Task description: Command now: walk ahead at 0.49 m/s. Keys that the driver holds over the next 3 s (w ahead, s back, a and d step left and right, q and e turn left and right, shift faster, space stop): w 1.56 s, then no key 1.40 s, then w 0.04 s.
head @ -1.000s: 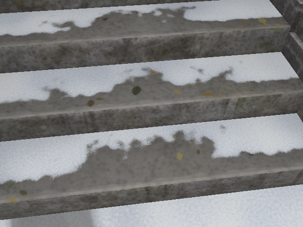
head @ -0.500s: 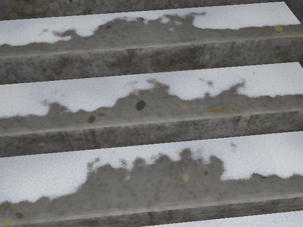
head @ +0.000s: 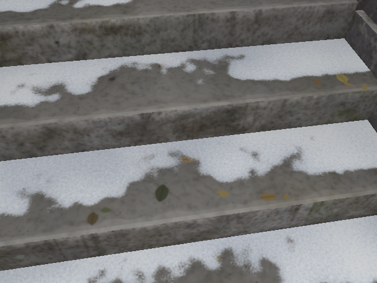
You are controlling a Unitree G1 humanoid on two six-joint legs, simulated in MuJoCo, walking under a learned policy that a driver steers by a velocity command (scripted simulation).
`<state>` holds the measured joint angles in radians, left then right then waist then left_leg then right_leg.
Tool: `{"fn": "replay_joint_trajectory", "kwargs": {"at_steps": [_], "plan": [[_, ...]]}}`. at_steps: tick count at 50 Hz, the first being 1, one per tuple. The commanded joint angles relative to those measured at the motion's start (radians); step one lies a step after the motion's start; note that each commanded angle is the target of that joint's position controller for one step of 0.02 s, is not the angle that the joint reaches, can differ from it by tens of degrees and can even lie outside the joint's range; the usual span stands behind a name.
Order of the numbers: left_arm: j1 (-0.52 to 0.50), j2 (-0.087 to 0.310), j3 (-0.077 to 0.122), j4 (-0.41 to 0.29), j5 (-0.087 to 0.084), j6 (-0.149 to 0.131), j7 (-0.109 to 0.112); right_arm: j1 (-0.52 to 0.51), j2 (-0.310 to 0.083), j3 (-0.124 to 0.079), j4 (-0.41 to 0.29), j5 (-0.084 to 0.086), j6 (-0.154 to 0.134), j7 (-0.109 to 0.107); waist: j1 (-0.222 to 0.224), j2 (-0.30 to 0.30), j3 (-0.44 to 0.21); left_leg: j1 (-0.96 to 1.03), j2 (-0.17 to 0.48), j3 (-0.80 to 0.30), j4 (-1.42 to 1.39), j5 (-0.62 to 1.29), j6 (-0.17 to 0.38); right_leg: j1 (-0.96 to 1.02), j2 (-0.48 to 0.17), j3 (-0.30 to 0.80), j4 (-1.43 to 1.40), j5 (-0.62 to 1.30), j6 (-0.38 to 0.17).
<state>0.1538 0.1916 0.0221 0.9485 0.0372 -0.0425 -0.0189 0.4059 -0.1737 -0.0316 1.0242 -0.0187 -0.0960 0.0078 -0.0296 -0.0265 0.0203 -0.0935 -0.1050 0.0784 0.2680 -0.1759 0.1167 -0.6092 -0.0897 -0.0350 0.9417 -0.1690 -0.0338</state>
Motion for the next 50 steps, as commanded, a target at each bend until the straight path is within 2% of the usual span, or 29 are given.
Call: {"fn": "replay_joint_trajectory", "kwargs": {"at_steps": [1, 4, 7, 11, 14, 15, 16, 17, 18, 19, 20, 21, 22, 24, 25, 27, 28, 31, 32, 36, 38, 40, 41, 43, 44, 46, 48, 49, 50], "plan": [[-0.007, 0.025, 0.001, -0.038, 0.000, 0.006, 0.009, 0.063, -0.101, -0.012, -0.026, -0.004, -0.009, -0.011, 0.014, 0.102, 0.030, -0.038, 0.307, -0.230, -0.096, 0.169, 0.124, -0.027, 0.018, -0.050, 0.065, -0.016, 0.000], [-0.075, 0.023, 0.008, -0.071, 0.014, -0.003, 0.018, 0.172, -0.115, -0.014, 0.017, -0.015, -0.008, -0.022, -0.014, 0.091, 0.044, 0.205, 0.382, -0.342, -0.060, 0.162, 0.200, -0.338, 0.001, -0.034, 0.304, -0.119, -0.020], [-0.255, 0.028, 0.024, -0.175, 0.009, -0.009, 0.033, 0.304, -0.143, -0.029, 0.064, -0.028, -0.013, -0.041, -0.076, 0.085, 0.106, 0.492, 0.497, -0.465, -0.068, 0.071, 0.287, -0.899, -0.007, 0.054, 0.934, -0.412, -0.020], [-0.510, -0.073, -0.044, -0.377, -0.011, -0.019, 0.049, 0.311, -0.100, -0.006, 0.100, -0.050, -0.032, -0.043, -0.089, 0.055, 0.185, 0.421, 0.466, -0.335, -0.084, 0.116, 0.148, -1.196, 0.016, 0.061, 1.235, -0.713, -0.094], [-0.571, -0.101, -0.097, -0.494, -0.014, -0.017, 0.028, 0.235, -0.071, 0.029, 0.132, 0.004, -0.013, -0.046, -0.050, 0.034, 0.198, 0.045, 0.328, -0.141, -0.294, 0.148, 0.060, -0.805, -0.021, -0.089, 0.770, -0.614, -0.090], [-0.445, -0.141, -0.118, -0.488, -0.019, -0.005, 0.006, 0.139, -0.083, 0.033, 0.097, 0.029, 0.003, -0.049, 0.024, -0.036, 0.121, -0.211, 0.299, -0.059, -0.378, 0.368, 0.062, -0.309, -0.017, -0.123, 0.479, -0.328, -0.104], [-0.305, -0.110, -0.099, -0.429, -0.026, 0.009, -0.001, 0.092, -0.111, 0.033, 0.052, 0.044, 0.004, -0.035, 0.037, -0.046, 0.003, -0.320, 0.262, -0.023, -0.304, 0.786, 0.087, 0.059, 0.063, -0.203, 0.389, -0.135, -0.101], [-0.040, -0.063, -0.068, -0.355, -0.034, 0.016, 0.016, 0.061, -0.218, 0.013, 0.028, 0.051, -0.014, -0.022, 0.160, 0.168, -0.216, -0.259, 0.311, -0.008, -0.070, 1.375, 0.092, 0.360, 0.122, -0.169, 0.435, -0.088, -0.114], [0.180, 0.033, -0.026, -0.287, -0.031, 0.020, 0.030, 0.021, -0.335, -0.025, 0.015, 0.071, -0.031, -0.009, 0.280, 0.230, -0.370, -0.128, 0.321, -0.025, 0.173, 1.588, 0.065, 0.508, 0.148, -0.127, 0.289, -0.048, -0.116], [0.262, 0.091, 0.003, -0.249, -0.002, 0.021, 0.034, 0.031, -0.369, -0.052, 0.014, 0.093, -0.036, 0.003, 0.330, 0.220, -0.453, -0.016, 0.293, -0.052, 0.458, 1.583, 0.015, 0.565, 0.168, -0.070, 0.052, -0.072, -0.125], [0.272, 0.199, 0.033, -0.188, 0.022, 0.006, 0.036, 0.045, -0.228, -0.035, 0.004, 0.063, -0.045, 0.021, 0.252, 0.035, -0.392, -0.235, 0.149, -0.101, 0.880, 0.588, -0.046, 0.645, -0.024, 0.322, -0.186, 0.031, -0.210], [0.305, 0.318, 0.072, -0.141, -0.001, 0.014, 0.046, 0.136, -0.126, -0.022, -0.049, 0.053, -0.048, 0.034, 0.175, -0.289, -0.552, -0.416, -0.065, -0.244, 1.338, -0.054, -0.066, 0.721, -0.283, 0.868, -0.465, 0.420, -0.274], [0.180, 0.258, 0.069, -0.147, -0.022, 0.010, 0.026, 0.156, -0.092, -0.024, -0.073, 0.016, -0.034, 0.033, 0.076, -0.134, -0.522, -0.444, 0.016, -0.322, 1.471, -0.019, -0.046, 0.615, -0.274, 0.877, -0.505, 0.159, -0.246], [0.033, 0.070, 0.033, -0.074, -0.027, -0.001, 0.013, 0.032, -0.022, -0.015, -0.136, -0.033, 0.003, 0.011, -0.009, 0.074, -0.160, -0.578, 0.114, -0.182, 1.536, 0.072, -0.039, 0.261, -0.193, 0.685, -0.527, -0.453, -0.189], [0.043, -0.012, 0.013, -0.030, -0.012, -0.017, 0.018, -0.027, 0.005, -0.002, -0.180, -0.047, 0.015, 0.002, -0.029, 0.063, -0.071, -0.629, 0.136, -0.196, 1.535, 0.086, -0.018, 0.140, -0.151, 0.561, -0.523, -0.460, -0.167], [0.120, -0.069, -0.002, 0.062, 0.003, -0.036, 0.008, -0.085, 0.035, 0.015, -0.242, -0.027, 0.028, 0.003, -0.033, -0.018, -0.018, -0.792, 0.124, -0.186, 1.733, 0.019, 0.023, 0.126, -0.124, 0.440, -0.581, -0.370, -0.163], [0.164, -0.049, 0.006, 0.106, -0.005, -0.047, 0.002, -0.135, 0.083, 0.035, -0.283, -0.030, 0.032, -0.004, -0.039, -0.012, -0.001, -0.894, 0.131, -0.201, 1.771, 0.026, 0.037, 0.159, -0.110, 0.374, -0.570, -0.263, -0.147], [0.188, -0.066, -0.006, 0.120, -0.015, -0.070, 0.000, -0.168, 0.069, 0.044, -0.284, -0.021, 0.046, -0.005, -0.065, 0.067, 0.022, -0.959, 0.149, -0.184, 1.639, 0.094, 0.008, 0.130, -0.074, 0.213, -0.586, -0.121, -0.105], [0.261, -0.063, -0.012, 0.130, -0.008, -0.080, -0.002, -0.172, 0.077, 0.042, -0.263, -0.003, 0.051, -0.018, -0.029, 0.043, 0.010, -1.025, 0.116, -0.111, 1.802, 0.097, 0.000, 0.170, -0.092, 0.219, -0.602, -0.044, -0.121], [0.383, -0.002, -0.008, 0.165, -0.009, -0.096, -0.008, -0.437, 0.125, 0.067, -0.372, -0.007, 0.058, -0.038, 0.038, -0.029, 0.047, -1.318, 0.117, -0.047, 1.926, -0.037, 0.025, 0.343, -0.082, 0.201, -0.667, -0.103, -0.099], [0.456, -0.035, -0.016, 0.187, -0.027, -0.085, 0.011, -0.573, 0.124, 0.085, -0.444, -0.022, 0.047, -0.030, 0.065, -0.012, 0.084, -1.329, 0.163, 0.016, 1.728, -0.086, 0.018, 0.374, -0.049, 0.180, -0.714, -0.125, -0.069], [0.512, -0.024, -0.013, 0.192, -0.025, -0.079, 0.039, -0.612, 0.114, 0.088, -0.477, -0.021, 0.048, -0.020, 0.088, -0.045, 0.062, -1.319, 0.179, 0.047, 1.615, -0.083, 0.001, 0.468, -0.062, 0.207, -0.751, -0.002, -0.095], [0.540, 0.005, -0.004, 0.185, -0.042, -0.080, 0.067, -0.578, 0.119, 0.097, -0.468, -0.007, 0.060, -0.011, 0.090, -0.071, 0.021, -1.207, 0.193, 0.069, 1.453, -0.114, -0.001, 0.504, -0.089, 0.201, -0.855, 0.132, -0.127], [0.552, -0.002, -0.003, 0.169, -0.039, -0.076, 0.086, -0.580, 0.131, 0.095, -0.455, 0.006, 0.073, -0.002, 0.102, -0.062, -0.021, -1.009, 0.182, 0.113, 1.234, -0.191, 0.018, 0.601, -0.100, 0.120, -0.890, 0.480, -0.156], [0.505, -0.015, -0.010, 0.145, -0.054, -0.067, 0.091, -0.530, 0.160, 0.106, -0.418, 0.022, 0.078, 0.000, 0.064, -0.017, -0.078, -0.797, 0.121, 0.167, 1.115, -0.219, 0.047, 0.566, -0.069, 0.018, -0.836, 0.841, -0.146], [0.517, 0.061, 0.002, 0.108, -0.034, -0.077, 0.079, -0.364, 0.088, 0.075, -0.364, 0.055, 0.076, -0.020, -0.028, -0.132, -0.169, -0.481, 0.004, 0.223, 0.957, -0.330, 0.071, 0.590, -0.136, 0.021, -0.617, 1.591, -0.172], [0.426, 0.127, 0.024, 0.074, -0.048, -0.092, 0.047, -0.098, -0.024, 0.026, -0.272, 0.009, 0.062, -0.024, -0.166, -0.190, -0.263, -0.245, 0.025, 0.067, 0.715, -0.281, 0.117, 0.614, -0.141, 0.015, -0.230, 1.533, -0.145], [0.428, 0.070, 0.023, 0.008, -0.065, -0.105, 0.022, 0.017, -0.101, -0.008, -0.220, -0.010, 0.058, -0.031, -0.159, -0.004, -0.315, 0.004, 0.245, -0.415, 0.558, -0.522, 0.229, 0.209, -0.017, 0.003, 0.134, 1.224, -0.088], [0.309, 0.071, 0.046, -0.030, -0.033, -0.107, -0.004, 0.018, -0.170, -0.038, -0.210, -0.003, 0.086, -0.041, -0.197, 0.265, -0.331, -0.030, 0.396, -1.010, 0.042, -0.713, 0.342, 0.024, 0.228, -0.002, 0.636, 0.094, -0.056]]}}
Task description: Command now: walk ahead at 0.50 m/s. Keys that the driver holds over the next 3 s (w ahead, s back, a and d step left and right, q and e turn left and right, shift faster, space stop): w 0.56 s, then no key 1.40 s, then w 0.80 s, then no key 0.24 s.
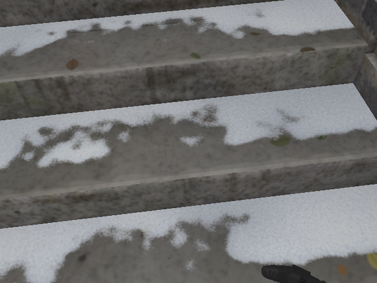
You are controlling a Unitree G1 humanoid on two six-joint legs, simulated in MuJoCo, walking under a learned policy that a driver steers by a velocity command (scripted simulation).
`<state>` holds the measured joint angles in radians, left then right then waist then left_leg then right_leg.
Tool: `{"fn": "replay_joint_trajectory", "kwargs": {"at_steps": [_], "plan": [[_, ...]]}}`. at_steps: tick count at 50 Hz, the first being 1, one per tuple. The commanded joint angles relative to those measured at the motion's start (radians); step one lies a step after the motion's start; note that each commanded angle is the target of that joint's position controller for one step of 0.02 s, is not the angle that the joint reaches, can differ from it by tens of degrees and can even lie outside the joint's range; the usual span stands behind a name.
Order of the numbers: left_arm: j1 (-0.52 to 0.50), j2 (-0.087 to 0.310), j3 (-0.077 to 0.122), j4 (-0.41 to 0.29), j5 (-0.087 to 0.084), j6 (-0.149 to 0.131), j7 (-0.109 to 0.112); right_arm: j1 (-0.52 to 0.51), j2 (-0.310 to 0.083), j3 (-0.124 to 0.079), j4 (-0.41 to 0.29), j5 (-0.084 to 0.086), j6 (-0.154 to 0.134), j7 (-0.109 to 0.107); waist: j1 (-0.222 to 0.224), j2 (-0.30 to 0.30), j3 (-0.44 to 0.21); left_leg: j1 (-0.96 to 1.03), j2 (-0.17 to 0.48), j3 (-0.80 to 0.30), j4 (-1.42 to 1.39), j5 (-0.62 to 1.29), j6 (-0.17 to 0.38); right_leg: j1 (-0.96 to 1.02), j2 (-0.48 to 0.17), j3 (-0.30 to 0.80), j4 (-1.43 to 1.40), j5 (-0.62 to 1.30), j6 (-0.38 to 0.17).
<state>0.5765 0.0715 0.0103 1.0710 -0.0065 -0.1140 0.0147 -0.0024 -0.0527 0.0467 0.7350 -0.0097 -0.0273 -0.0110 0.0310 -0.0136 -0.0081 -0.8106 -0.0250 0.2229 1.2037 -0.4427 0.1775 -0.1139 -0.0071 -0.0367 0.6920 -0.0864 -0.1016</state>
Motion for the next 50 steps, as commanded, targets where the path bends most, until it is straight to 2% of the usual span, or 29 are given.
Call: {"fn": "replay_joint_trajectory", "kwargs": {"at_steps": [1, 3, 4, 5, 7, 10, 14, 18, 20, 22, 23, 24, 25, 26, 27, 28, 29, 30, 31, 34, 35, 36, 37, 40, 43, 45, 46, 48, 50], "plan": [[-0.094, 0.111, 0.054, -0.216, 0.053, -0.033, -0.051, 0.273, -0.266, -0.121, 0.093, 0.003, 0.012, -0.017, -0.111, 0.133, -0.169, 0.588, 0.330, -1.139, -0.930, -0.474, 0.226, -0.635, 0.056, 0.173, 1.132, 0.011, 0.002], [-0.233, 0.049, 0.034, -0.321, 0.054, -0.010, -0.032, 0.270, -0.121, -0.093, 0.183, -0.024, -0.021, -0.021, -0.036, -0.071, 0.038, 0.358, 0.313, -0.834, -0.836, -0.333, 0.102, -0.757, 0.008, 0.133, 1.191, 0.035, -0.028], [-0.238, 0.008, 0.019, -0.346, 0.051, 0.004, -0.019, 0.303, -0.046, -0.076, 0.233, -0.036, -0.049, -0.014, 0.000, -0.066, 0.046, 0.324, 0.275, -0.725, -0.804, -0.166, 0.066, -0.790, 0.008, 0.149, 1.273, 0.026, -0.043], [-0.230, -0.032, 0.004, -0.346, 0.038, 0.022, -0.011, 0.322, -0.033, -0.073, 0.277, -0.042, -0.067, -0.006, 0.021, -0.042, 0.051, 0.341, 0.251, -0.621, -0.810, -0.072, 0.035, -0.854, 0.027, 0.170, 1.349, -0.008, -0.055], [-0.261, -0.095, -0.025, -0.384, 0.035, 0.055, 0.003, 0.381, -0.047, -0.075, 0.327, -0.022, -0.093, 0.021, 0.047, 0.020, 0.086, 0.376, 0.212, -0.471, -0.824, 0.087, 0.001, -1.007, 0.032, 0.201, 1.410, -0.087, -0.075], [-0.316, -0.008, -0.014, -0.397, 0.039, 0.075, 0.003, 0.347, -0.091, -0.068, 0.297, -0.008, -0.108, 0.014, 0.063, -0.025, 0.103, 0.307, 0.179, -0.353, -0.898, 0.174, -0.003, -0.993, -0.008, 0.108, 1.197, -0.014, -0.024], [-0.560, -0.016, -0.022, -0.489, 0.051, 0.084, 0.017, 0.544, -0.163, -0.084, 0.336, -0.007, -0.138, 0.015, -0.031, 0.073, 0.077, 0.595, 0.218, -0.415, -0.957, 0.185, 0.056, -1.297, -0.051, 0.006, 1.440, -0.193, -0.020], [-0.831, -0.005, -0.044, -0.637, 0.038, 0.066, 0.002, 0.655, -0.155, -0.090, 0.348, -0.012, -0.119, -0.026, -0.092, 0.073, 0.098, 0.782, 0.218, -0.380, -1.071, 0.273, 0.019, -1.362, -0.118, -0.033, 1.141, -0.333, -0.014], [-0.822, 0.007, -0.046, -0.620, 0.040, 0.069, -0.035, 0.667, -0.169, -0.100, 0.320, 0.007, -0.094, -0.055, -0.134, 0.024, 0.056, 0.772, 0.220, -0.312, -1.220, 0.537, 0.051, -1.036, -0.121, -0.118, 0.760, -0.280, -0.033], [-0.642, 0.008, -0.030, -0.546, -0.007, 0.081, -0.029, 0.579, -0.228, -0.098, 0.265, 0.016, -0.104, -0.043, -0.028, 0.124, -0.101, 0.692, 0.222, -0.201, -1.049, 1.418, 0.045, -0.506, 0.023, -0.232, 0.523, -0.323, -0.067], [-0.480, 0.056, -0.005, -0.496, -0.011, 0.090, -0.009, 0.605, -0.295, -0.115, 0.259, 0.019, -0.117, -0.035, 0.038, 0.158, -0.226, 0.764, 0.267, -0.201, -0.850, 1.752, 0.035, -0.343, 0.089, -0.241, 0.482, -0.350, -0.082], [-0.293, 0.109, 0.016, -0.454, 0.004, 0.087, -0.001, 0.546, -0.374, -0.133, 0.242, 0.036, -0.127, -0.014, 0.136, 0.227, -0.325, 0.831, 0.281, -0.194, -0.635, 1.822, 0.000, -0.200, 0.101, -0.171, 0.315, -0.311, -0.098], [-0.212, 0.180, 0.045, -0.407, 0.031, 0.078, 0.006, 0.525, -0.344, -0.138, 0.209, 0.055, -0.148, 0.012, 0.162, 0.222, -0.377, 0.629, 0.207, -0.202, -0.370, 1.604, -0.050, -0.011, 0.011, 0.050, 0.240, -0.330, -0.138], [-0.078, 0.319, 0.092, -0.362, 0.053, 0.079, 0.012, 0.489, -0.257, -0.126, 0.139, 0.066, -0.153, 0.050, 0.188, -0.110, -0.445, 0.279, -0.027, -0.235, 0.164, 0.755, -0.118, 0.185, -0.310, 0.664, -0.095, -0.459, -0.324], [-0.189, 0.313, 0.102, -0.357, 0.038, 0.105, 0.012, 0.427, -0.252, -0.152, 0.113, -0.001, -0.153, 0.065, 0.125, -0.137, -0.464, 0.187, -0.061, -0.381, 0.518, 0.288, -0.110, 0.095, -0.329, 0.966, -0.368, -0.524, -0.283], [-0.328, 0.276, 0.098, -0.348, 0.029, 0.095, 0.005, 0.391, -0.158, -0.140, 0.034, -0.013, -0.132, 0.060, 0.027, -0.060, -0.313, 0.091, -0.004, -0.416, 0.613, 0.340, -0.106, -0.050, -0.326, 0.855, -0.367, -0.741, -0.221], [-0.374, 0.187, 0.075, -0.305, 0.029, 0.083, 0.011, 0.332, -0.116, -0.123, 0.002, -0.034, -0.124, 0.044, -0.007, 0.055, -0.140, 0.018, 0.011, -0.367, 0.634, 0.369, -0.097, -0.208, -0.298, 0.718, -0.329, -0.691, -0.182], [-0.354, 0.119, 0.058, -0.260, 0.041, 0.062, 0.013, 0.309, -0.083, -0.108, -0.038, -0.047, -0.124, 0.029, -0.010, 0.031, -0.043, -0.060, 0.013, -0.355, 0.751, 0.326, -0.076, -0.293, -0.288, 0.610, -0.317, -0.511, -0.176], [-0.318, 0.049, 0.037, -0.201, 0.053, 0.047, 0.008, 0.321, -0.058, -0.093, -0.044, -0.033, -0.111, 0.019, -0.060, 0.060, 0.003, -0.107, 0.012, -0.359, 0.809, 0.299, -0.073, -0.337, -0.250, 0.495, -0.293, -0.373, -0.150], [-0.256, 0.038, 0.037, -0.117, 0.051, 0.021, -0.005, 0.336, 0.015, -0.055, -0.051, -0.015, -0.070, 0.001, -0.111, 0.022, 0.043, -0.249, -0.008, -0.416, 0.790, 0.235, -0.059, -0.308, -0.199, 0.215, -0.255, 0.101, -0.067], [-0.269, 0.057, 0.037, -0.126, 0.051, 0.016, -0.006, 0.333, -0.014, -0.058, -0.042, -0.011, -0.061, -0.005, -0.118, 0.027, 0.066, -0.239, 0.002, -0.380, 0.658, 0.232, -0.075, -0.337, -0.184, 0.136, -0.294, 0.134, -0.050], [-0.271, 0.057, 0.030, -0.141, 0.046, 0.008, -0.003, 0.309, -0.054, -0.069, -0.033, -0.010, -0.058, -0.014, -0.107, 0.042, 0.056, -0.193, -0.003, -0.321, 0.585, 0.286, -0.092, -0.355, -0.167, 0.083, -0.322, 0.269, -0.039], [-0.211, 0.080, 0.028, -0.120, 0.041, -0.004, 0.009, 0.322, -0.047, -0.074, -0.018, -0.005, -0.049, -0.026, -0.100, -0.036, 0.043, -0.207, -0.026, -0.258, 0.697, 0.257, -0.106, -0.337, -0.174, 0.070, -0.334, 0.374, -0.077], [-0.112, 0.170, 0.047, -0.109, 0.038, -0.017, 0.024, 0.141, -0.034, -0.066, -0.093, -0.017, -0.037, -0.029, -0.042, -0.067, 0.023, -0.428, 0.015, -0.194, 0.839, 0.143, -0.114, -0.120, -0.199, 0.106, -0.388, 0.342, -0.114], [-0.051, 0.155, 0.049, -0.106, 0.038, 0.009, 0.051, -0.076, -0.019, -0.039, -0.218, -0.032, -0.028, -0.013, -0.001, -0.047, 0.037, -0.520, 0.092, -0.167, 0.670, 0.075, -0.101, 0.005, -0.170, 0.111, -0.437, 0.138, -0.086], [-0.016, 0.176, 0.061, -0.117, 0.041, 0.018, 0.078, -0.068, -0.006, -0.032, -0.245, -0.039, -0.018, 0.001, -0.004, -0.058, -0.010, -0.467, 0.158, -0.227, 0.558, 0.105, -0.095, 0.111, -0.209, 0.132, -0.477, 0.223, -0.095], [-0.020, 0.213, 0.072, -0.143, 0.036, 0.023, 0.079, -0.043, -0.005, -0.025, -0.238, -0.026, -0.007, 0.008, 0.003, -0.029, -0.032, -0.354, 0.150, -0.150, 0.395, 0.068, -0.090, 0.113, -0.212, 0.082, -0.554, 0.283, -0.108], [0.035, 0.208, 0.076, -0.142, 0.029, 0.036, 0.080, -0.078, 0.010, -0.025, -0.246, -0.016, 0.016, 0.008, 0.039, -0.033, -0.021, -0.228, 0.142, -0.112, 0.217, 0.010, -0.074, 0.169, -0.228, 0.070, -0.556, 0.413, -0.105], [-0.052, 0.205, 0.065, -0.201, 0.017, 0.033, 0.059, 0.077, 0.021, -0.030, -0.179, 0.026, 0.012, 0.002, -0.016, -0.102, -0.109, 0.117, 0.025, -0.026, 0.054, -0.084, -0.044, 0.102, -0.211, -0.021, -0.402, 1.095, -0.065]]}}
Over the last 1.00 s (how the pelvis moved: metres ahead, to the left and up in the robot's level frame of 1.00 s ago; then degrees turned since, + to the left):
0.59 -0.10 0.18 0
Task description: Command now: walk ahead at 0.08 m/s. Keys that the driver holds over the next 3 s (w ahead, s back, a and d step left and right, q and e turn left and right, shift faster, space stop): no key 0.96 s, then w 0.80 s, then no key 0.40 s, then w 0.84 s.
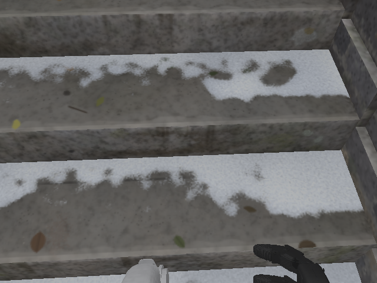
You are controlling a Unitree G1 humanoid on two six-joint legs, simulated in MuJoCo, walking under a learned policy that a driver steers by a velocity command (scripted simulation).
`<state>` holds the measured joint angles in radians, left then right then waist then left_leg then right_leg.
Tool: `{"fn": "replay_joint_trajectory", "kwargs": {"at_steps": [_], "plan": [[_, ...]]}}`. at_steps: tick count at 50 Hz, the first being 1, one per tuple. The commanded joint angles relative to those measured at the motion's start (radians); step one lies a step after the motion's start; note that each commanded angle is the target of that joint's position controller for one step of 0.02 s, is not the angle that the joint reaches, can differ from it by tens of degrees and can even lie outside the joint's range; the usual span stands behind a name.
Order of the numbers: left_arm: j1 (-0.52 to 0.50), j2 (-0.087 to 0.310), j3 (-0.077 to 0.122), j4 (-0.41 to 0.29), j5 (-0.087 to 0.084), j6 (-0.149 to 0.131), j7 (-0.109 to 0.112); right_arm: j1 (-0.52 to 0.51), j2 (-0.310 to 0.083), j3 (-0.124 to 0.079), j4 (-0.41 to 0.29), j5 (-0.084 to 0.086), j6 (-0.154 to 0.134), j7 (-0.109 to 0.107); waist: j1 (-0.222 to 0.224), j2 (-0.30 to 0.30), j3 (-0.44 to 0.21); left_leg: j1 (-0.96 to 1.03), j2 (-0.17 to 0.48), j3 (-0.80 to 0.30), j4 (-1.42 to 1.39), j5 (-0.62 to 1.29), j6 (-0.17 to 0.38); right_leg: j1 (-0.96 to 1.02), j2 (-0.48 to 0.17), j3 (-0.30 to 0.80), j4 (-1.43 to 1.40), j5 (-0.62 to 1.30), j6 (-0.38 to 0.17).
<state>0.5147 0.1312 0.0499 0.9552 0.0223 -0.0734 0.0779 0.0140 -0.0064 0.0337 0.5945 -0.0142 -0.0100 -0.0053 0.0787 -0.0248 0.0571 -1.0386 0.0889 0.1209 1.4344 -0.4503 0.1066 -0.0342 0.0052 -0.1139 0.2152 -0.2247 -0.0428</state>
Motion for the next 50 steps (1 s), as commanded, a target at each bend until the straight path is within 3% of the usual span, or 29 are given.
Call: {"fn": "replay_joint_trajectory", "kwargs": {"at_steps": [1, 2, 3, 4, 5, 7, 8, 9, 11, 16, 22, 23, 29, 30, 32, 35, 37, 38, 39, 40, 41, 42, 44, 45, 46, 47, 48, 49, 50], "plan": [[-0.010, 0.176, 0.031, -0.089, -0.037, -0.017, -0.023, 0.187, -0.056, -0.031, 0.005, 0.029, -0.008, -0.020, -0.127, -0.122, -0.286, 0.579, -0.141, 0.084, -0.272, 0.072, 0.052, 0.012, -0.248, 0.045, 0.178, 1.471, -0.116], [-0.026, 0.213, 0.041, -0.099, -0.056, -0.029, -0.043, 0.305, -0.112, -0.052, 0.033, 0.019, -0.014, -0.031, -0.186, -0.132, -0.345, 0.724, -0.141, 0.001, -0.454, 0.158, 0.065, -0.001, -0.212, 0.027, 0.332, 1.418, -0.077], [0.026, 0.176, 0.035, -0.149, -0.065, -0.028, -0.071, 0.333, -0.203, -0.083, 0.050, 0.018, -0.023, -0.040, -0.169, 0.046, -0.398, 0.903, 0.085, -0.429, -0.548, 0.322, 0.179, -0.284, -0.099, 0.039, 0.592, 1.003, 0.012], [-0.074, 0.183, 0.043, -0.177, -0.047, -0.006, -0.087, 0.324, -0.216, -0.087, 0.016, 0.013, 0.011, -0.060, -0.241, 0.303, -0.447, 0.808, 0.233, -0.826, -0.980, 0.213, 0.298, -0.321, 0.063, 0.060, 1.000, 0.055, 0.025], [-0.051, 0.074, 0.030, -0.197, -0.011, 0.011, -0.092, 0.178, -0.260, -0.102, -0.004, 0.010, 0.018, -0.055, -0.136, 0.248, -0.364, 0.705, 0.268, -0.891, -1.094, 0.263, 0.300, -0.423, 0.064, 0.268, 1.302, -0.085, 0.037], [-0.086, 0.031, 0.026, -0.233, 0.018, 0.060, -0.058, 0.084, -0.182, -0.084, 0.052, -0.006, 0.006, -0.053, -0.048, 0.030, -0.124, 0.489, 0.220, -0.645, -0.972, 0.017, 0.197, -0.518, -0.002, 0.227, 1.369, -0.014, 0.026], [-0.121, 0.032, 0.024, -0.252, 0.033, 0.072, -0.039, 0.090, -0.137, -0.068, 0.093, -0.004, -0.003, -0.052, -0.024, 0.009, -0.032, 0.416, 0.156, -0.513, -0.905, -0.021, 0.137, -0.557, -0.008, 0.227, 1.323, 0.001, 0.016], [-0.089, 0.032, 0.025, -0.233, 0.039, 0.082, -0.031, 0.106, -0.127, -0.063, 0.110, -0.006, -0.013, -0.047, -0.013, 0.001, -0.014, 0.413, 0.119, -0.402, -0.861, 0.044, 0.110, -0.564, 0.014, 0.225, 1.315, 0.023, 0.008], [-0.059, 0.018, 0.020, -0.227, 0.030, 0.085, -0.030, 0.150, -0.143, -0.065, 0.132, -0.014, -0.040, -0.033, -0.009, 0.079, -0.045, 0.459, 0.113, -0.325, -0.850, 0.197, 0.116, -0.588, 0.059, 0.214, 1.392, 0.076, -0.001], [-0.101, 0.029, 0.020, -0.249, 0.032, 0.094, -0.019, 0.178, -0.194, -0.086, 0.146, -0.007, -0.082, -0.041, -0.022, 0.077, -0.089, 0.545, 0.133, -0.323, -0.909, 0.125, 0.116, -0.686, 0.078, 0.226, 1.415, 0.129, 0.037], [-0.230, 0.063, 0.035, -0.317, 0.031, 0.131, -0.021, 0.238, -0.209, -0.102, 0.123, -0.017, -0.045, -0.070, -0.095, 0.129, -0.117, 0.720, 0.198, -0.391, -0.966, 0.038, 0.159, -0.741, -0.005, 0.206, 1.234, 0.027, 0.115], [-0.236, 0.064, 0.040, -0.315, 0.024, 0.138, -0.018, 0.238, -0.211, -0.100, 0.124, -0.016, -0.044, -0.070, -0.098, 0.163, -0.096, 0.712, 0.197, -0.401, -0.962, 0.016, 0.169, -0.741, -0.016, 0.200, 1.224, 0.012, 0.121], [-0.225, 0.053, 0.042, -0.329, 0.023, 0.153, -0.014, 0.240, -0.225, -0.104, 0.100, -0.034, -0.048, -0.062, -0.104, 0.119, -0.069, 0.653, 0.234, -0.476, -0.913, -0.092, 0.178, -0.691, -0.027, 0.197, 1.191, -0.039, 0.116], [-0.238, 0.040, 0.038, -0.338, 0.020, 0.148, -0.009, 0.265, -0.256, -0.113, 0.099, -0.035, -0.053, -0.059, -0.107, 0.136, -0.055, 0.670, 0.269, -0.511, -0.933, -0.130, 0.179, -0.721, -0.050, 0.214, 1.183, -0.035, 0.102], [-0.258, 0.034, 0.031, -0.364, 0.031, 0.145, -0.009, 0.263, -0.256, -0.114, 0.092, -0.046, -0.046, -0.062, -0.115, 0.157, -0.056, 0.671, 0.270, -0.536, -0.905, -0.103, 0.170, -0.726, -0.075, 0.246, 1.161, -0.070, 0.083], [-0.247, 0.037, 0.018, -0.373, 0.010, 0.123, -0.036, 0.244, -0.247, -0.107, 0.058, -0.067, -0.043, -0.077, -0.104, 0.142, -0.104, 0.644, 0.241, -0.552, -0.824, -0.102, 0.155, -0.666, -0.098, 0.265, 1.038, -0.131, 0.043], [-0.199, 0.037, 0.009, -0.369, -0.004, 0.106, -0.031, 0.171, -0.273, -0.104, 0.010, -0.101, -0.012, -0.087, -0.063, 0.130, -0.125, 0.570, 0.196, -0.467, -0.760, -0.098, 0.099, -0.512, -0.129, 0.220, 0.733, -0.161, 0.022], [-0.144, 0.044, 0.005, -0.342, -0.006, 0.095, -0.034, 0.092, -0.227, -0.089, -0.017, -0.090, 0.012, -0.091, -0.019, 0.060, -0.121, 0.500, 0.101, -0.287, -0.612, 0.013, 0.034, -0.350, -0.083, 0.159, 0.495, -0.051, 0.028], [-0.083, 0.067, 0.006, -0.301, -0.012, 0.083, -0.036, 0.108, -0.177, -0.079, -0.016, -0.073, 0.033, -0.091, -0.035, -0.068, -0.059, 0.538, -0.013, -0.105, -0.403, 0.164, -0.031, -0.297, -0.049, 0.098, 0.185, 0.188, 0.043], [-0.088, 0.110, 0.015, -0.275, -0.008, 0.060, -0.034, 0.156, -0.173, -0.091, 0.001, -0.088, 0.057, -0.069, -0.100, -0.228, -0.050, 0.459, -0.109, -0.007, -0.222, 0.024, -0.062, -0.168, -0.060, 0.123, 0.189, 0.457, 0.069], [-0.123, 0.068, -0.006, -0.300, -0.012, 0.048, -0.031, 0.168, -0.171, -0.104, 0.030, -0.053, 0.067, -0.066, -0.083, -0.199, -0.049, 0.337, -0.202, -0.091, -0.003, -0.168, -0.055, -0.058, -0.119, 0.217, 0.118, 0.717, 0.072], [-0.196, 0.167, 0.011, -0.323, 0.017, 0.036, -0.026, 0.238, -0.192, -0.122, 0.045, -0.054, 0.054, -0.045, -0.160, -0.227, -0.105, 0.108, -0.268, -0.173, 0.122, -0.314, -0.085, 0.206, -0.192, 0.244, 0.376, 1.136, 0.039], [-0.341, 0.262, 0.040, -0.389, 0.045, 0.053, -0.016, 0.182, -0.261, -0.133, 0.013, -0.074, 0.033, -0.024, -0.206, -0.155, -0.152, 0.004, -0.203, -0.240, 0.122, -0.202, -0.098, 0.279, -0.303, 0.298, 0.388, 0.949, -0.022], [-0.444, 0.273, 0.047, -0.427, 0.040, 0.053, -0.007, 0.194, -0.275, -0.128, -0.026, -0.072, 0.057, -0.019, -0.247, -0.244, -0.169, 0.082, -0.111, -0.250, 0.020, -0.179, -0.100, 0.213, -0.370, 0.347, 0.362, 0.793, -0.059], [-0.511, 0.267, 0.051, -0.421, 0.042, 0.053, -0.001, 0.211, -0.303, -0.133, -0.043, -0.059, 0.078, -0.013, -0.281, -0.244, -0.173, 0.199, -0.106, -0.175, -0.134, -0.220, -0.100, 0.153, -0.342, 0.307, 0.316, 0.702, -0.051], [-0.479, 0.241, 0.044, -0.409, 0.033, 0.056, 0.028, 0.146, -0.306, -0.141, -0.021, -0.044, 0.098, -0.013, -0.228, -0.069, -0.178, 0.280, -0.158, -0.050, -0.110, -0.141, -0.090, 0.113, -0.252, 0.233, 0.271, 0.708, -0.050], [-0.356, 0.198, 0.030, -0.393, 0.006, 0.045, 0.033, 0.063, -0.264, -0.120, -0.051, -0.035, 0.104, -0.008, -0.153, -0.041, -0.112, 0.267, -0.176, -0.045, -0.269, -0.115, -0.063, 0.116, -0.259, 0.222, 0.262, 0.797, -0.035], [-0.359, 0.200, 0.036, -0.383, -0.005, 0.038, 0.020, 0.098, -0.217, -0.104, -0.026, -0.010, 0.117, -0.012, -0.179, 0.067, -0.128, 0.442, -0.217, -0.034, -0.365, 0.005, 0.011, 0.027, -0.136, 0.105, 0.282, 0.855, 0.011], [-0.400, 0.225, 0.040, -0.389, -0.032, 0.015, 0.006, 0.193, -0.210, -0.095, -0.019, 0.004, 0.120, -0.021, -0.230, -0.046, -0.147, 0.564, -0.209, -0.068, -0.493, 0.037, 0.034, 0.035, -0.126, 0.081, 0.226, 0.970, 0.031]]}}
Over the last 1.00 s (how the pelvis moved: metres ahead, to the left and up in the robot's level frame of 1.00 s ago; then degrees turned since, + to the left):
0.54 -0.04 0.28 0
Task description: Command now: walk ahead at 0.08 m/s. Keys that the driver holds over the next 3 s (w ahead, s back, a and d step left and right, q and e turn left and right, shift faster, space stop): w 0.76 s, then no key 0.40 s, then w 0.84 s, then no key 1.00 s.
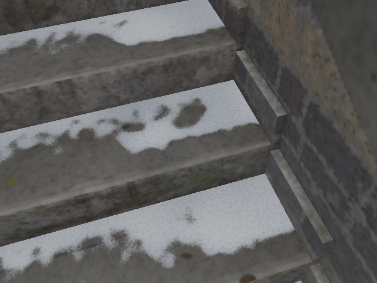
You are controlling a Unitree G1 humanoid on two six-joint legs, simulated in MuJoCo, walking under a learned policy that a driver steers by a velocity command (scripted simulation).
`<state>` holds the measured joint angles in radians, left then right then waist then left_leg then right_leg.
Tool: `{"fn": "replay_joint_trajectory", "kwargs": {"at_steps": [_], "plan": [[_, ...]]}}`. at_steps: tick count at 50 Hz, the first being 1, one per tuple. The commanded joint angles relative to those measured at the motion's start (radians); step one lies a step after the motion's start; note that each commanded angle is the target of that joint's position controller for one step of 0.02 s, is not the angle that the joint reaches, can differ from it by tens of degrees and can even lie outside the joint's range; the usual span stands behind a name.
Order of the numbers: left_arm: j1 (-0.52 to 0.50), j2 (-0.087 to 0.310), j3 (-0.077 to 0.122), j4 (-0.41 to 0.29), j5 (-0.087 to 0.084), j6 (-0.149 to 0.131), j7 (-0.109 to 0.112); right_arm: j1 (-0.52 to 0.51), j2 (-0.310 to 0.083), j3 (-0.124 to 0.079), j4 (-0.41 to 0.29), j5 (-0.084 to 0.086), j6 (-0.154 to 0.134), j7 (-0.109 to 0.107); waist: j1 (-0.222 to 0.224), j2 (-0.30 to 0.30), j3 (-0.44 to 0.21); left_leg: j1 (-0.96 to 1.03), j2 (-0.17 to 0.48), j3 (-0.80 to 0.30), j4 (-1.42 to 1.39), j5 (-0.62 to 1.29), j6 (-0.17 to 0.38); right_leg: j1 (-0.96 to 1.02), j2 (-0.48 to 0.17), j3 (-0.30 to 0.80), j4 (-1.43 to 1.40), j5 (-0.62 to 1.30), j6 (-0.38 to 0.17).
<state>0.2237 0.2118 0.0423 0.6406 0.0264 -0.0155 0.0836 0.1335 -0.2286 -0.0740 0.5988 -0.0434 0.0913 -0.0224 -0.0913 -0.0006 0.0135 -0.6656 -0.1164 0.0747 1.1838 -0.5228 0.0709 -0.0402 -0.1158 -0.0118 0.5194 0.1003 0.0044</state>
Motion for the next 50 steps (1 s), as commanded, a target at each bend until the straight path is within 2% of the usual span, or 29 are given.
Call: {"fn": "replay_joint_trajectory", "kwargs": {"at_steps": [1, 3, 4, 5, 6, 7, 8, 9, 10, 11, 12, 13, 14, 15, 17, 20, 22, 24, 28, 32, 33, 34, 35, 36, 38, 40, 44, 46, 50], "plan": [[-0.127, 0.126, 0.040, -0.099, -0.054, -0.048, -0.013, 0.125, 0.016, 0.012, -0.013, 0.039, 0.014, -0.013, -0.069, -0.139, -0.112, 0.243, -0.037, -0.017, -0.323, 0.097, 0.082, 0.073, 0.018, -0.043, -0.015, 0.811, -0.016], [-0.130, 0.107, 0.020, -0.156, -0.063, -0.028, -0.049, 0.168, -0.027, 0.015, -0.034, 0.017, -0.041, -0.055, -0.087, 0.183, -0.064, 0.223, 0.102, -0.315, -0.428, 0.244, 0.257, -0.194, 0.154, -0.097, 0.639, 0.650, 0.015], [-0.226, 0.002, -0.016, -0.216, -0.041, -0.023, -0.073, 0.215, -0.060, 0.028, -0.014, 0.011, -0.051, -0.071, -0.094, 0.488, -0.167, 0.358, 0.196, -0.602, -0.634, 0.395, 0.317, -0.431, 0.288, 0.021, 0.877, -0.475, 0.012], [-0.172, -0.015, -0.015, -0.196, -0.014, -0.018, -0.073, 0.161, -0.094, 0.013, -0.058, -0.013, -0.049, -0.064, -0.036, 0.462, -0.212, 0.389, 0.209, -0.590, -0.538, 0.456, 0.334, -0.507, 0.288, 0.178, 1.061, -0.700, 0.000], [-0.053, 0.034, 0.003, -0.171, -0.002, -0.011, -0.070, 0.018, -0.041, 0.023, -0.103, -0.028, -0.065, -0.059, 0.095, 0.237, -0.205, 0.290, 0.257, -0.573, -0.309, 0.599, 0.264, -0.515, 0.223, 0.307, 1.016, -0.829, -0.042], [0.246, 0.085, 0.030, -0.084, 0.006, -0.001, -0.042, -0.245, -0.063, 0.015, -0.161, -0.070, -0.070, -0.052, 0.316, 0.139, -0.175, -0.159, 0.257, -0.450, -0.190, 0.545, 0.200, -0.166, 0.171, 0.214, 0.894, -0.836, -0.091], [0.449, 0.133, 0.044, -0.017, 0.009, 0.027, -0.009, -0.420, -0.012, 0.032, -0.179, -0.069, -0.073, -0.058, 0.495, 0.002, -0.042, -0.514, 0.219, -0.264, -0.058, 0.333, 0.079, 0.084, 0.097, 0.116, 0.413, -0.685, -0.116], [0.425, 0.148, 0.046, 0.026, 0.008, 0.044, -0.002, -0.383, 0.041, 0.049, -0.161, -0.038, -0.072, -0.067, 0.434, -0.152, 0.150, -0.514, 0.129, -0.037, -0.016, 0.124, 0.037, 0.038, 0.085, -0.054, -0.185, -0.296, -0.079], [0.286, 0.087, 0.026, 0.043, -0.003, 0.027, -0.023, -0.195, 0.069, 0.064, -0.090, -0.042, -0.067, -0.079, 0.268, -0.190, 0.138, -0.295, 0.009, 0.046, 0.159, -0.104, 0.076, -0.064, 0.072, -0.054, -0.388, 0.030, -0.007], [0.251, 0.004, -0.006, 0.059, 0.041, 0.008, -0.025, -0.172, 0.129, 0.073, -0.091, -0.027, -0.056, -0.049, 0.202, -0.074, -0.039, -0.379, -0.074, 0.005, 0.605, -0.081, 0.052, 0.093, 0.039, 0.033, -0.127, 0.175, 0.012], [0.190, 0.033, -0.020, 0.040, 0.045, 0.003, -0.012, -0.097, 0.153, 0.066, -0.082, -0.015, -0.050, -0.023, 0.114, -0.027, -0.095, -0.540, -0.069, -0.131, 0.928, -0.069, 0.008, 0.123, -0.063, 0.203, -0.034, 0.320, 0.036], [0.194, 0.121, 0.004, 0.011, 0.044, -0.026, 0.003, 0.035, 0.141, 0.062, -0.112, -0.023, -0.062, 0.005, 0.018, -0.149, -0.074, -0.666, -0.056, -0.163, 1.054, -0.066, -0.029, 0.092, -0.240, 0.489, -0.104, 0.472, -0.059], [0.205, 0.111, 0.013, 0.047, 0.028, -0.036, -0.002, 0.123, 0.116, 0.060, -0.045, -0.027, -0.078, 0.018, -0.001, -0.100, -0.055, -0.766, -0.041, -0.217, 1.154, -0.023, -0.053, 0.173, -0.284, 0.526, -0.094, 0.527, -0.081], [0.151, 0.227, 0.062, 0.041, 0.001, -0.040, 0.019, 0.107, 0.088, 0.055, -0.066, -0.035, -0.080, 0.035, -0.023, -0.194, -0.050, -0.865, -0.002, -0.286, 1.232, 0.059, -0.061, 0.160, -0.392, 0.662, -0.180, 0.069, -0.193], [0.148, 0.114, 0.031, 0.082, -0.024, -0.035, 0.008, -0.192, 0.009, 0.041, -0.138, -0.061, -0.081, 0.052, 0.101, -0.092, 0.128, -0.952, 0.044, -0.247, 1.048, 0.193, -0.070, 0.038, -0.212, 0.539, -0.291, -0.789, -0.166], [0.253, 0.042, 0.017, 0.167, 0.001, -0.025, 0.011, -0.309, 0.124, 0.085, -0.197, 0.000, -0.051, 0.068, 0.126, -0.099, 0.172, -0.794, 0.096, -0.088, 0.781, 0.241, -0.066, -0.113, -0.079, 0.361, -0.284, -0.602, -0.133], [0.300, 0.095, 0.039, 0.170, 0.006, -0.033, 0.029, -0.309, 0.157, 0.109, -0.210, 0.015, -0.036, 0.056, 0.160, -0.150, 0.103, -0.760, 0.137, 0.000, 0.699, 0.121, -0.058, -0.030, -0.151, 0.407, -0.381, -0.321, -0.181], [0.276, 0.097, 0.044, 0.193, -0.029, -0.032, 0.020, -0.351, 0.143, 0.109, -0.254, 0.019, -0.073, 0.054, 0.133, -0.203, 0.039, -0.509, 0.201, 0.012, 0.504, 0.091, 0.006, -0.065, -0.109, 0.284, -0.545, -0.438, -0.235], [0.340, 0.028, 0.025, 0.195, -0.010, -0.052, 0.003, -0.203, 0.160, 0.081, -0.160, 0.006, -0.063, 0.030, 0.125, -0.141, -0.038, -0.246, 0.142, 0.108, 0.348, -0.006, 0.098, 0.102, -0.106, 0.068, -0.425, 0.243, -0.207], [0.359, 0.117, 0.037, 0.175, -0.019, -0.077, -0.051, -0.007, 0.088, 0.045, -0.097, 0.025, -0.051, -0.004, 0.031, -0.218, -0.228, 0.308, -0.032, 0.162, -0.114, -0.177, 0.125, 0.061, -0.169, 0.037, 0.005, 1.095, -0.210], [0.312, 0.144, 0.043, 0.144, -0.035, -0.090, -0.079, 0.134, 0.040, 0.020, -0.058, 0.021, -0.064, -0.013, -0.040, -0.239, -0.273, 0.543, 0.076, -0.097, -0.160, -0.271, 0.157, -0.222, -0.113, 0.019, 0.242, 0.966, -0.169], [0.106, 0.137, 0.045, 0.039, -0.040, -0.110, -0.114, 0.308, -0.103, -0.026, -0.020, -0.016, -0.047, -0.024, -0.180, 0.083, -0.262, 0.599, 0.276, -0.601, -0.517, -0.701, 0.237, -0.559, 0.061, -0.025, 0.610, 0.530, -0.127], [-0.076, 0.040, 0.049, -0.039, -0.008, -0.129, -0.135, 0.313, -0.182, -0.056, -0.004, 0.000, -0.055, -0.021, -0.214, 0.254, -0.195, 0.501, 0.404, -1.091, -0.938, -0.817, 0.271, -0.789, 0.232, 0.186, 1.108, -0.342, -0.115], [-0.112, -0.095, 0.018, -0.098, 0.027, -0.116, -0.123, 0.137, -0.132, -0.042, -0.008, 0.028, -0.083, -0.018, -0.061, 0.100, -0.044, 0.334, 0.435, -1.118, -0.940, -0.709, 0.237, -0.932, 0.212, 0.404, 1.404, -0.260, -0.118], [0.031, -0.113, -0.006, -0.108, 0.021, -0.080, -0.074, 0.078, -0.035, -0.012, 0.099, -0.004, -0.114, -0.002, 0.129, 0.004, 0.096, 0.139, 0.415, -0.759, -0.842, -0.439, 0.172, -0.985, 0.165, 0.273, 1.508, -0.216, -0.120], [0.155, -0.126, -0.022, -0.056, 0.017, -0.038, -0.039, 0.063, 0.086, 0.021, 0.163, -0.012, -0.147, 0.020, 0.202, 0.028, 0.098, 0.090, 0.308, -0.430, -0.769, -0.069, 0.103, -0.956, 0.161, 0.245, 1.528, -0.235, -0.102], [0.012, -0.095, -0.021, -0.082, -0.010, 0.005, -0.020, 0.126, 0.007, 0.017, 0.241, 0.008, -0.190, 0.013, 0.172, -0.011, 0.164, 0.074, 0.258, -0.202, -0.809, 0.342, 0.101, -0.974, 0.190, 0.170, 1.371, -0.213, -0.064], [0.016, -0.088, -0.005, -0.036, -0.018, 0.008, -0.004, 0.203, -0.039, 0.008, 0.263, 0.002, -0.206, 0.000, 0.122, 0.013, 0.083, 0.249, 0.289, -0.210, -0.799, 0.616, 0.137, -1.011, 0.215, 0.099, 1.481, -0.226, -0.048], [-0.142, -0.062, 0.007, -0.063, 0.016, 0.005, -0.010, 0.363, -0.067, -0.013, 0.307, -0.006, -0.205, -0.026, 0.028, 0.048, 0.031, 0.668, 0.329, -0.255, -0.802, 0.629, 0.197, -1.292, 0.178, 0.092, 1.559, -0.431, -0.048]]}}
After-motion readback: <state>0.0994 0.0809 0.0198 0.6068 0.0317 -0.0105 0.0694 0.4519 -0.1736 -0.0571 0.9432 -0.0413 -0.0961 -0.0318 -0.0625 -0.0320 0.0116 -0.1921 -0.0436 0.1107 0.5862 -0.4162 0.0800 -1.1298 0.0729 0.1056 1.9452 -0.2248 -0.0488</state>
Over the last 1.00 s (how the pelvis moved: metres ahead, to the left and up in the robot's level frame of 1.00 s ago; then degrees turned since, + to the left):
0.08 -0.09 0.04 -4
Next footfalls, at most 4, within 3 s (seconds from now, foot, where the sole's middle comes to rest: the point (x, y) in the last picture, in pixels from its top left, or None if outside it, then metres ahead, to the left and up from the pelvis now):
0.02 right None -0.18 -0.16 -0.78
0.22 right None -0.04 -0.12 -0.83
0.64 left None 0.11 0.13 -0.67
1.24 right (207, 259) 0.47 -0.04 -0.52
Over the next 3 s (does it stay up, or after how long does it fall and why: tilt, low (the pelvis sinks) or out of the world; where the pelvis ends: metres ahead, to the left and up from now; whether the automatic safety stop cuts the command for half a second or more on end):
stays up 0.94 0.28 0.53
